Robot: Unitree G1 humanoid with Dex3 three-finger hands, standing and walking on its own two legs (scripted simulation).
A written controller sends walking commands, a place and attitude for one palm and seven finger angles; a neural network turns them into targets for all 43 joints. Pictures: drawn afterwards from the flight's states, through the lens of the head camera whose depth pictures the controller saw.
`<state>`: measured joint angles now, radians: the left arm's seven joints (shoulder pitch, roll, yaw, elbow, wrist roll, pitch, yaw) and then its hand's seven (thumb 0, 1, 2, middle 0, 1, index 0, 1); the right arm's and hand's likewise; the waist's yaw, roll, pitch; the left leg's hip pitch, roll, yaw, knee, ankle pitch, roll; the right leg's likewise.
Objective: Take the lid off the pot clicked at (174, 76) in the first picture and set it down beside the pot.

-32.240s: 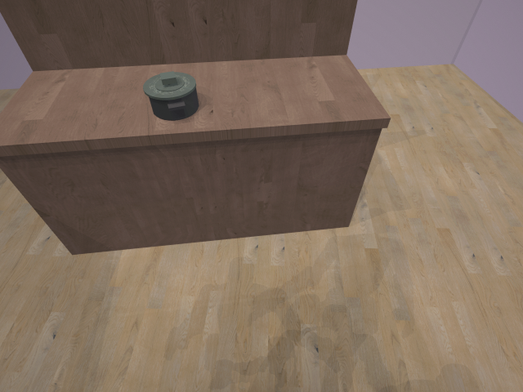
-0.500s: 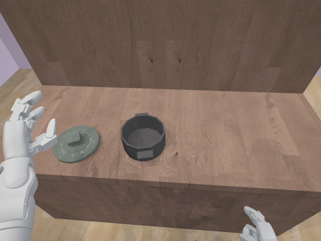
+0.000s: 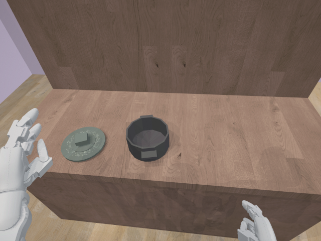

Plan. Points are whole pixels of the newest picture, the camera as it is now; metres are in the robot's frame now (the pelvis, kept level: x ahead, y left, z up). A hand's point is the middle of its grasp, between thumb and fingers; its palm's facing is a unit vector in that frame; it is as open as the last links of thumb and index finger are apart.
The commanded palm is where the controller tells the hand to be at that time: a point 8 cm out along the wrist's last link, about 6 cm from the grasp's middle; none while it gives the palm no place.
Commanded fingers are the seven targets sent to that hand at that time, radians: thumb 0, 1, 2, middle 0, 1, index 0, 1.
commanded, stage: draw the hand back to the body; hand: left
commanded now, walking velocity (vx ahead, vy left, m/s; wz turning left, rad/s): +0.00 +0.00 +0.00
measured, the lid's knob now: (81, 138) +0.48 +0.37 -0.09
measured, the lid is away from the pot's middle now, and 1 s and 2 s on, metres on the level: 0.26 0.26 0.26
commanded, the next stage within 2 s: step back with the hand held close in 0.44 s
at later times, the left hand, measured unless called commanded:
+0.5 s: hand (29, 185) +0.17 +0.26 +0.15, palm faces +0.39 -0.85 -0.36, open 7.4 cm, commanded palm +0.12 +0.30 +0.17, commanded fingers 0.00 0.90 0.90 -0.20 -0.30 -0.20 -0.30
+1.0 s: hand (16, 190) +0.16 +0.28 +0.15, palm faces +0.16 -0.82 -0.55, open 7.4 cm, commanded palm +0.10 +0.33 +0.17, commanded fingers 0.00 0.90 0.90 -0.20 -0.30 -0.20 -0.30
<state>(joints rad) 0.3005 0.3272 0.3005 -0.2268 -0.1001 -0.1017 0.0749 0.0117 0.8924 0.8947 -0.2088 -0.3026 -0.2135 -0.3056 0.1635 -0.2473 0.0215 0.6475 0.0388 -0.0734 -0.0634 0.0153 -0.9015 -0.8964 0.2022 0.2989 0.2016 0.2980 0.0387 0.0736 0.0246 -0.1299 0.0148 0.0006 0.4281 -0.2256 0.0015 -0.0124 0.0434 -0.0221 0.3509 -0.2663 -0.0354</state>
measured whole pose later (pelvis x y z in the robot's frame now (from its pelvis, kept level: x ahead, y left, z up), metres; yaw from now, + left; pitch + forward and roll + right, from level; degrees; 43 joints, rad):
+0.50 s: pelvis -0.01 +0.02 +0.00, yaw +1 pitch -4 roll -1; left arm 0.53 0.32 0.28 -0.46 -0.09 -0.09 0.09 0.01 0.89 0.90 -0.21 -0.30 -0.21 -0.30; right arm 0.16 -0.22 0.03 0.62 0.03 -0.08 -0.07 0.02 -0.90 -0.90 0.20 0.30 0.20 0.30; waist 0.06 0.07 0.02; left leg -0.14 -0.01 0.00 0.45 -0.23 0.03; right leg -0.02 0.02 -0.02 0.35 -0.26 -0.01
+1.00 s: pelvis -0.04 +0.06 -0.01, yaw -1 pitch +1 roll -2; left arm 0.70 0.49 0.44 -0.72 -0.07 -0.20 0.06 0.01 0.89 0.89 -0.22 -0.30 -0.22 -0.30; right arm 0.18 -0.21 -0.02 0.53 0.02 -0.04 -0.04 0.01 -0.90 -0.90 0.20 0.30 0.20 0.30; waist 0.00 -0.03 0.12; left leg -0.35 -0.03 0.05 0.56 -0.23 0.08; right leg -0.25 -0.02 -0.01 0.52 -0.31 0.03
